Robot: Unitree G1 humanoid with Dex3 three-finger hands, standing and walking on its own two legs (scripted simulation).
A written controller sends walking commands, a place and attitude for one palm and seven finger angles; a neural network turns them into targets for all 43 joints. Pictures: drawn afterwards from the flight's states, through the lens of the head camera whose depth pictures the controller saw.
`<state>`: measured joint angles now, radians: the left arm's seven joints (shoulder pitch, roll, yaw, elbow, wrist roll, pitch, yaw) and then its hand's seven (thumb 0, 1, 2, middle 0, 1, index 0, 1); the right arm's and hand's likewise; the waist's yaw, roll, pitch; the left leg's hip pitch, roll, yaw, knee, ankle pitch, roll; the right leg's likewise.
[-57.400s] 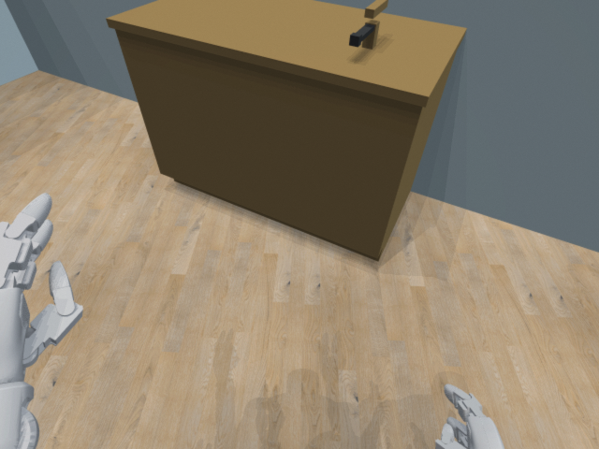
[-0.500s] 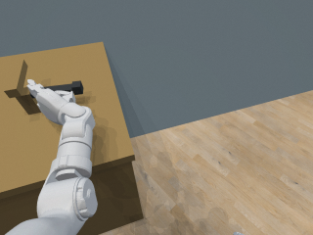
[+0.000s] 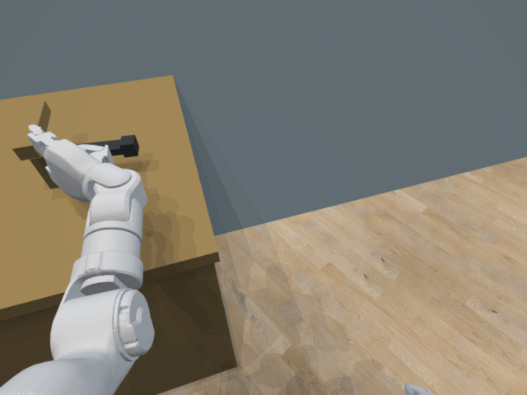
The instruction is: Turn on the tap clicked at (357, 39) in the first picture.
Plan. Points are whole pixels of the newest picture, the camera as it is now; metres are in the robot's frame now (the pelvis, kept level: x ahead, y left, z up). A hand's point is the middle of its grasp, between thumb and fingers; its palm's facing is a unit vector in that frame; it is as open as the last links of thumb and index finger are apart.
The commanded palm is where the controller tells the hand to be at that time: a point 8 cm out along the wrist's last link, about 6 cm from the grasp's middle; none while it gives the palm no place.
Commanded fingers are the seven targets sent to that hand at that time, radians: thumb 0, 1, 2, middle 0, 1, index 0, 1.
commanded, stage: lift the hand up off the lever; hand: left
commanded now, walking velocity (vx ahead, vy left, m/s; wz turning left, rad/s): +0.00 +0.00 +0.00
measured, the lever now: (129, 146) +0.52 +0.26 +0.11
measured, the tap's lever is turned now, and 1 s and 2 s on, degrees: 83 83 83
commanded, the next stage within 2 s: draw the hand back beside the body in 0.86 s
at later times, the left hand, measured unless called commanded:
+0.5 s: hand (99, 139) +0.44 +0.26 +0.18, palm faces +0.82 -0.57 -0.05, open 7.8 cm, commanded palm +0.38 +0.27 +0.19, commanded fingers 0.00 0.90 0.90 -0.15 -0.15 -0.15 -0.15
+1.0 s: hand (100, 140) +0.43 +0.25 +0.19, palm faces +0.80 -0.59 -0.09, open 7.8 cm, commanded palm +0.37 +0.27 +0.19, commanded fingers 0.00 0.90 0.90 -0.15 -0.16 -0.15 -0.16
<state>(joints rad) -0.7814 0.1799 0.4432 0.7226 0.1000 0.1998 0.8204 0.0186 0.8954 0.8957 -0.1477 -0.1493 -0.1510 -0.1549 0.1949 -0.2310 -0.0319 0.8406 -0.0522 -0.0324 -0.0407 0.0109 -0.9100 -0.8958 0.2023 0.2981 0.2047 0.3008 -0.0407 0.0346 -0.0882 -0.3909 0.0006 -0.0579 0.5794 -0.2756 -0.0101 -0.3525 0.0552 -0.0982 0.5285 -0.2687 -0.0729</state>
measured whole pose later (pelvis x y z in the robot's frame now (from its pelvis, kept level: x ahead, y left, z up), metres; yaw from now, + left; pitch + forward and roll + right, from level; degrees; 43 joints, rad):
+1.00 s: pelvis +0.01 +0.01 +0.01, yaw +0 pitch +2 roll +0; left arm -0.72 0.12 0.35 0.53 0.05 0.35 0.75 0.02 0.90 0.90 -0.15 -0.15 -0.15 -0.15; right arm 0.13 -0.20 -0.01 0.82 -0.02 -0.02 -0.05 0.01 -0.91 -0.90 0.20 0.30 0.21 0.30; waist 0.02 0.04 -0.08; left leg -0.27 -0.02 -0.04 0.49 -0.26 0.01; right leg -0.25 0.03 -0.08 0.46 -0.25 -0.05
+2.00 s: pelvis -0.01 +0.02 +0.02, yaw -3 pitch -7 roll +0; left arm 0.24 0.30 0.23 -0.22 -0.07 -0.12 0.12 0.02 0.89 0.90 -0.19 -0.28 -0.20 -0.29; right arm 0.16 -0.22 0.02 0.69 0.00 -0.08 -0.05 0.02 -0.91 -0.90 0.20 0.30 0.21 0.30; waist 0.06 0.07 0.05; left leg -0.06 -0.01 0.01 0.36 -0.19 0.02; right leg -0.04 0.05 -0.03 0.31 -0.16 -0.05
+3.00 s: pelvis -0.03 +0.04 +0.00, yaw -4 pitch +0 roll +0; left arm 0.47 0.38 0.33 -0.46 -0.03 -0.10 0.15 0.02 0.88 0.89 -0.21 -0.30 -0.21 -0.31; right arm 0.18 -0.25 -0.02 0.55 0.02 0.02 -0.09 0.01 -0.91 -0.90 0.20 0.30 0.20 0.30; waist 0.00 0.05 -0.02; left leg -0.32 -0.02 0.04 0.56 -0.23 0.04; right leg -0.32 0.03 -0.01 0.54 -0.21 -0.02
